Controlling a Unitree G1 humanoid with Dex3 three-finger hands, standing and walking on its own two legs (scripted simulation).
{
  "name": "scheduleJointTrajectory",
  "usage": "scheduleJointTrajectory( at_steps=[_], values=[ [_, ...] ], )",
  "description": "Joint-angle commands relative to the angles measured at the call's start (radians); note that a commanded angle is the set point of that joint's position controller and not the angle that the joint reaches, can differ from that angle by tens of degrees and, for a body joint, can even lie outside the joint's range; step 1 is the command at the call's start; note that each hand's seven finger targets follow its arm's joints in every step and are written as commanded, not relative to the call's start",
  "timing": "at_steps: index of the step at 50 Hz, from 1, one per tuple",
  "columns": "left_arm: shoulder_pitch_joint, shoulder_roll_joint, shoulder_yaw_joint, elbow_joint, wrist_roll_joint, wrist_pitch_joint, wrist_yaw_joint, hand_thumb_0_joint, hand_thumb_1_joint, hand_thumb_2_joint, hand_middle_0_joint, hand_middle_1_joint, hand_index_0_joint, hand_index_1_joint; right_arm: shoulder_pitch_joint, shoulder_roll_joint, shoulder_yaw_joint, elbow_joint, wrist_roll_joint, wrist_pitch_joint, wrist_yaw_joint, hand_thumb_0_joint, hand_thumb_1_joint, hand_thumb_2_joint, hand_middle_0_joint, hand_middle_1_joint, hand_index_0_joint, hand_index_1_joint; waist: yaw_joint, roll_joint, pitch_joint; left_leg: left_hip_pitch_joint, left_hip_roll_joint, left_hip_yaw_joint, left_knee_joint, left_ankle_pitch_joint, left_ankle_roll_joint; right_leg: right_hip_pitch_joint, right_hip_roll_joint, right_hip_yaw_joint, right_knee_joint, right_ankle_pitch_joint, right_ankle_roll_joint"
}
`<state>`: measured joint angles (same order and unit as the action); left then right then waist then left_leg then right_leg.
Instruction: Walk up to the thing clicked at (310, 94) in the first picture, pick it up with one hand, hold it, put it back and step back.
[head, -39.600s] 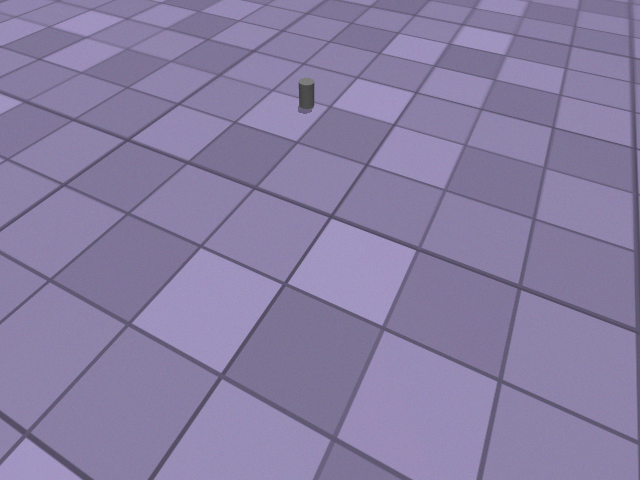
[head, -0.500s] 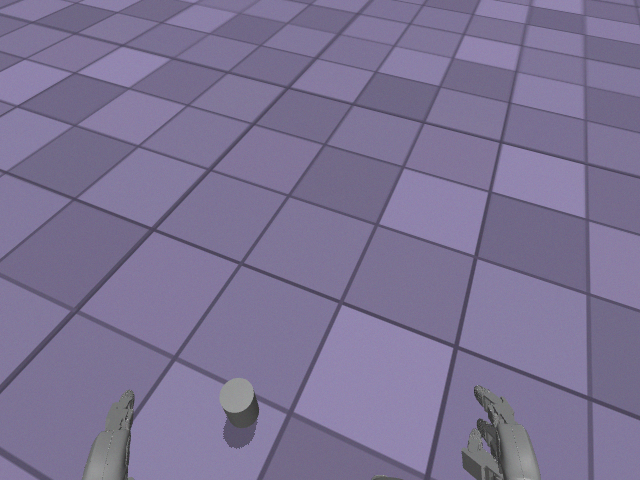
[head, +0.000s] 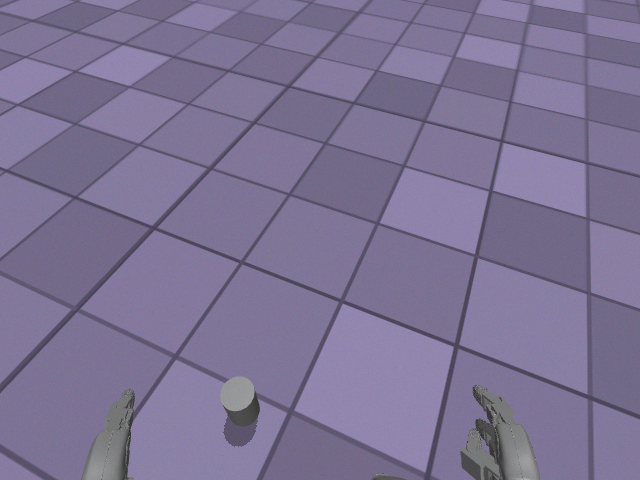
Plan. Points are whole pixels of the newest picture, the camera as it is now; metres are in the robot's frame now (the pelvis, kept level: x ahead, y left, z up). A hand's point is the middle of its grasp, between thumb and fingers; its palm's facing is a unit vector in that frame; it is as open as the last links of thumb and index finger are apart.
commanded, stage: stand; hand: left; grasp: from the side
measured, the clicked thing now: (241, 402) +0.42 +0.19 -0.65
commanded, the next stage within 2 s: none
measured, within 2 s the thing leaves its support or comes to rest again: neither
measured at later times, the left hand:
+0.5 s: hand out of the picture +0.13 +0.22 -0.10, palm faces -0.02 -0.94 -0.33, open 8.2 cm
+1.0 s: hand out of the picture +0.03 +0.25 -0.10, palm faces +0.01 -0.94 -0.35, open 7.4 cm
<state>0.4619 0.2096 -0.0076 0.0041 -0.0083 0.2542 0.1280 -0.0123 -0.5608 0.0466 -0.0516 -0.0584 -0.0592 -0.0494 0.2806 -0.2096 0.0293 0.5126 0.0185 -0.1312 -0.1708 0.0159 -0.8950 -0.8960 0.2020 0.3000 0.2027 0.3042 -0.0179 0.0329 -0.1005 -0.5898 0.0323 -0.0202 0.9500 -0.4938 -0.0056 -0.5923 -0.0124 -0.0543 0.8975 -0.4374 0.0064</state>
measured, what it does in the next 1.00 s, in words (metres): rises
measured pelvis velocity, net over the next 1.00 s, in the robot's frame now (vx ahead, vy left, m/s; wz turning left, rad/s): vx -0.01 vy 0.01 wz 0.01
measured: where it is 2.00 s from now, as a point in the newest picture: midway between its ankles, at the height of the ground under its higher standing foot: outside the picture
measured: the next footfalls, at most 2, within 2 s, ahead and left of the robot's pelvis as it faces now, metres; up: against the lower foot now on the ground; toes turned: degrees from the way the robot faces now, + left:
none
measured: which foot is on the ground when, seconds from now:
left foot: down 0.00-1.00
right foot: down 0.00-1.00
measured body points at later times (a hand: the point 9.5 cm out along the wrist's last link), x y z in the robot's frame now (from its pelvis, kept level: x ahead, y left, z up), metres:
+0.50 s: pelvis -0.01 +0.00 +0.02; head +0.01 +0.01 +0.47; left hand +0.13 +0.27 -0.08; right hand +0.13 -0.27 -0.09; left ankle -0.01 +0.12 -0.69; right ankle +0.01 -0.13 -0.69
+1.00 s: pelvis -0.01 +0.01 +0.06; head -0.01 +0.00 +0.50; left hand +0.03 +0.30 -0.08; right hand +0.06 -0.27 -0.09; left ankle -0.01 +0.12 -0.69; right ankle +0.01 -0.13 -0.69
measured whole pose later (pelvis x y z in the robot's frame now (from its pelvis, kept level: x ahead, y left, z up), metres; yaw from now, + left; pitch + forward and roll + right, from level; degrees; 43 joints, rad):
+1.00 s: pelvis -0.01 +0.01 +0.06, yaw +1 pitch -4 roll +0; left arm 0.18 0.31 0.01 1.12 0.03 -0.01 0.02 0.01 0.90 0.90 -0.20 -0.30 -0.21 -0.30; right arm 0.16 -0.30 -0.01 1.10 -0.02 0.00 -0.01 0.01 -0.90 -0.89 0.20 0.30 0.20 0.30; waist 0.02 0.01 0.05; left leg -0.10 -0.02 0.00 0.38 -0.21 0.01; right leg -0.14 -0.06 -0.04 0.40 -0.20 0.03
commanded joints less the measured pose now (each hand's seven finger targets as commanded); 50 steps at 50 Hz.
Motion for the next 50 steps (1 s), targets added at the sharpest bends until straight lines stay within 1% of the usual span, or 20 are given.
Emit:
scheduleJointTrajectory(
  at_steps=[1, 7, 9, 14, 15, 16, 17, 19, 22, 24, 27, 28, 29, 31, 35, 38, 40, 44, 47, 50],
  values=[
    [-0.030, 0.093, 0.050, -0.182, 0.006, -0.047, 0.016, 0.000, -0.335, 0.281, -0.200, -0.291, -0.200, -0.291, -0.063, -0.116, -0.055, -0.156, -0.007, -0.060, -0.018, 0.000, -0.900, -0.900, 0.200, 0.300, 0.200, 0.300, -0.006, -0.015, -0.101, 0.035, -0.031, 0.014, -0.146, 0.233, 0.014, 0.093, 0.022, -0.005, -0.146, 0.200, -0.013],
    [-0.019, 0.105, 0.060, -0.191, 0.007, -0.047, 0.018, 0.000, 0.145, 0.761, -0.200, -0.300, -0.200, -0.301, -0.056, -0.119, -0.056, -0.152, -0.008, -0.058, -0.018, 0.000, -0.900, -0.900, 0.200, 0.300, 0.200, 0.300, 0.000, -0.009, -0.106, 0.040, -0.029, 0.012, -0.144, 0.265, 0.013, 0.100, 0.023, -0.007, -0.136, 0.226, -0.015],
    [-0.032, 0.091, 0.046, -0.187, 0.008, -0.047, 0.018, 0.000, 0.305, 0.900, -0.200, -0.300, -0.200, -0.301, -0.059, -0.119, -0.057, -0.149, -0.007, -0.059, -0.019, 0.000, -0.900, -0.900, 0.200, 0.300, 0.200, 0.300, -0.005, -0.003, -0.099, 0.048, -0.026, 0.009, -0.149, 0.276, 0.010, 0.096, 0.025, -0.011, -0.130, 0.229, -0.017],
    [-0.025, 0.102, 0.060, -0.188, 0.007, -0.045, 0.018, 0.000, 0.705, 0.900, -0.200, -0.300, -0.200, -0.301, -0.061, -0.113, -0.054, -0.151, -0.009, -0.054, -0.018, 0.000, -0.900, -0.900, 0.200, 0.300, 0.200, 0.300, -0.001, -0.016, -0.096, 0.045, -0.029, 0.014, -0.140, 0.282, 0.013, 0.108, 0.020, -0.006, -0.142, 0.245, -0.013],
    [-0.210, 0.221, 0.093, 0.163, 0.102, -0.157, -0.030, 0.000, 0.785, 0.900, -0.200, -0.300, -0.200, -0.301, -0.119, -0.248, -0.092, 0.059, -0.126, 0.020, 0.042, 0.000, -0.900, -0.900, 0.200, 0.300, 0.200, 0.300, 0.029, -0.102, 0.060, 0.066, 0.004, -0.040, -0.179, 0.355, 0.040, 0.187, -0.069, 0.098, -0.185, 0.268, -0.086],
    [-0.183, 0.231, 0.100, 0.261, 0.112, -0.201, -0.055, 0.000, 0.865, 0.900, -0.200, -0.300, -0.200, -0.301, -0.094, -0.237, -0.100, 0.104, -0.132, 0.048, 0.070, 0.000, -0.900, -0.900, 0.200, 0.300, 0.200, 0.300, 0.030, -0.116, -0.015, 0.117, 0.012, -0.014, -0.173, 0.392, 0.060, 0.226, -0.081, 0.121, -0.180, 0.333, -0.109],
    [-0.168, 0.246, 0.092, 0.296, 0.102, -0.231, -0.071, 0.000, 0.900, 0.900, -0.200, -0.300, -0.200, -0.301, -0.099, -0.248, -0.109, 0.102, -0.124, 0.064, 0.087, 0.000, -0.900, -0.900, 0.200, 0.300, 0.200, 0.300, 0.023, -0.090, -0.010, 0.118, 0.005, -0.040, -0.185, 0.351, 0.071, 0.225, -0.085, 0.137, -0.203, 0.315, -0.117],
    [-0.202, 0.248, 0.083, 0.383, 0.075, -0.264, -0.090, 0.000, 0.900, 0.900, -0.200, -0.300, -0.200, -0.301, -0.098, -0.232, -0.105, 0.136, -0.091, 0.065, 0.115, 0.000, -0.900, -0.900, 0.200, 0.300, 0.200, 0.300, 0.023, -0.041, -0.046, 0.188, 0.001, -0.045, -0.232, 0.352, 0.069, 0.262, -0.094, 0.147, -0.200, 0.326, -0.107],
    [-0.243, 0.254, 0.077, 0.504, 0.057, -0.276, -0.098, 0.000, 0.900, 0.900, -0.200, -0.300, -0.200, -0.301, -0.133, -0.232, -0.114, 0.177, -0.071, 0.071, 0.142, 0.000, -0.900, -0.900, 0.200, 0.300, 0.200, 0.300, 0.037, -0.059, 0.001, 0.224, 0.000, -0.058, -0.290, 0.245, 0.066, 0.236, -0.096, 0.136, -0.285, 0.201, -0.085],
    [-0.283, 0.259, 0.075, 0.581, 0.057, -0.286, -0.098, 0.000, 0.900, 0.900, -0.200, -0.300, -0.200, -0.301, -0.117, -0.228, -0.110, 0.223, -0.073, 0.077, 0.149, 0.000, -0.900, -0.900, 0.200, 0.300, 0.200, 0.300, 0.021, -0.046, 0.005, 0.256, 0.006, -0.062, -0.328, 0.284, 0.060, 0.259, -0.099, 0.133, -0.297, 0.236, -0.076],
    [-0.284, 0.254, 0.072, 0.676, 0.048, -0.296, -0.095, 0.000, 0.900, 0.900, -0.200, -0.300, -0.200, -0.301, -0.129, -0.242, -0.112, 0.275, -0.073, 0.080, 0.151, 0.000, -0.900, -0.900, 0.200, 0.300, 0.200, 0.300, 0.034, 0.003, 0.005, 0.281, 0.024, -0.085, -0.384, 0.366, 0.059, 0.338, -0.090, 0.104, -0.307, 0.331, -0.057],
    [-0.296, 0.255, 0.069, 0.704, 0.048, -0.296, -0.095, 0.000, 0.900, 0.900, -0.200, -0.300, -0.200, -0.301, -0.136, -0.243, -0.108, 0.292, -0.071, 0.085, 0.151, 0.000, -0.900, -0.900, 0.200, 0.300, 0.200, 0.300, 0.034, -0.011, 0.046, 0.258, 0.027, -0.088, -0.420, 0.324, 0.056, 0.340, -0.089, 0.104, -0.340, 0.300, -0.053],
    [-0.296, 0.260, 0.070, 0.733, 0.046, -0.297, -0.094, 0.000, 0.900, 0.900, -0.200, -0.300, -0.200, -0.301, -0.137, -0.241, -0.106, 0.306, -0.069, 0.087, 0.151, 0.000, -0.900, -0.900, 0.200, 0.300, 0.200, 0.300, 0.034, -0.024, 0.034, 0.294, 0.027, -0.084, -0.422, 0.357, 0.055, 0.358, -0.095, 0.107, -0.352, 0.325, -0.053],
    [-0.300, 0.261, 0.064, 0.787, 0.043, -0.292, -0.093, 0.000, 0.900, 0.900, -0.200, -0.300, -0.200, -0.301, -0.137, -0.253, -0.103, 0.343, -0.067, 0.092, 0.150, 0.000, -0.900, -0.900, 0.200, 0.300, 0.200, 0.300, 0.034, -0.003, 0.078, 0.297, 0.037, -0.097, -0.487, 0.312, 0.049, 0.363, -0.090, 0.103, -0.394, 0.275, -0.048],
    [-0.297, 0.265, 0.059, 0.887, 0.037, -0.284, -0.093, 0.000, 0.900, 0.900, -0.200, -0.300, -0.200, -0.301, -0.154, -0.282, -0.100, 0.405, -0.062, 0.097, 0.147, 0.000, -0.900, -0.900, 0.200, 0.300, 0.200, 0.300, 0.042, 0.025, 0.096, 0.327, 0.064, -0.131, -0.596, 0.302, 0.046, 0.431, -0.084, 0.085, -0.438, 0.270, -0.031],
    [-0.305, 0.277, 0.056, 0.945, 0.036, -0.285, -0.094, 0.000, 0.900, 0.900, -0.200, -0.300, -0.200, -0.301, -0.144, -0.287, -0.096, 0.447, -0.054, 0.098, 0.146, 0.000, -0.900, -0.900, 0.200, 0.300, 0.200, 0.300, 0.040, -0.002, 0.097, 0.358, 0.060, -0.119, -0.625, 0.338, 0.039, 0.470, -0.096, 0.090, -0.477, 0.296, -0.028],
    [-0.309, 0.285, 0.053, 0.981, 0.035, -0.286, -0.093, 0.000, 0.900, 0.900, -0.200, -0.300, -0.200, -0.301, -0.138, -0.283, -0.091, 0.472, -0.050, 0.098, 0.144, 0.000, -0.900, -0.900, 0.200, 0.300, 0.200, 0.300, 0.034, -0.016, 0.094, 0.405, 0.057, -0.101, -0.621, 0.419, 0.034, 0.477, -0.110, 0.099, -0.504, 0.335, -0.028],
    [-0.329, 0.291, 0.050, 1.034, 0.034, -0.282, -0.093, 0.000, 0.900, 0.900, -0.200, -0.300, -0.200, -0.301, -0.146, -0.295, -0.094, 0.510, -0.049, 0.107, 0.144, 0.000, -0.900, -0.900, 0.200, 0.300, 0.200, 0.300, 0.030, -0.022, 0.137, 0.395, 0.056, -0.106, -0.669, 0.296, 0.031, 0.466, -0.106, 0.097, -0.551, 0.257, -0.021],
    [-0.333, 0.291, 0.047, 1.062, 0.034, -0.286, -0.094, 0.000, 0.900, 0.900, -0.200, -0.300, -0.200, -0.301, -0.139, -0.278, -0.088, 0.531, -0.046, 0.105, 0.146, 0.000, -0.900, -0.900, 0.200, 0.300, 0.200, 0.300, 0.026, -0.048, 0.116, 0.441, 0.057, -0.093, -0.664, 0.374, 0.026, 0.474, -0.116, 0.104, -0.571, 0.297, -0.021],
    [-0.340, 0.289, 0.046, 1.083, 0.033, -0.285, -0.095, 0.000, 0.900, 0.900, -0.200, -0.300, -0.200, -0.301, -0.153, -0.284, -0.087, 0.549, -0.046, 0.104, 0.145, 0.000, -0.900, -0.900, 0.200, 0.300, 0.200, 0.300, 0.030, -0.031, 0.132, 0.446, 0.058, -0.091, -0.677, 0.363, 0.024, 0.469, -0.117, 0.105, -0.587, 0.303, -0.019]
  ],
)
